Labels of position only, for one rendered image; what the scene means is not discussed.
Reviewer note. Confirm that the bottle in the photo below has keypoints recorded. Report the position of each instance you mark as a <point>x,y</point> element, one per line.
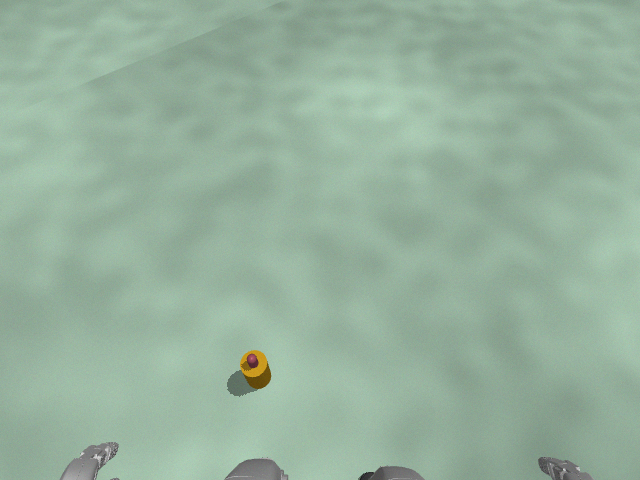
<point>255,368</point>

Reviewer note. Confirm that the right robot hand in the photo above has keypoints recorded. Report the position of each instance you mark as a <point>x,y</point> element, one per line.
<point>562,470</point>

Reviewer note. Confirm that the left robot hand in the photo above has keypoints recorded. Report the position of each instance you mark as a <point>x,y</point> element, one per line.
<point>91,460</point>

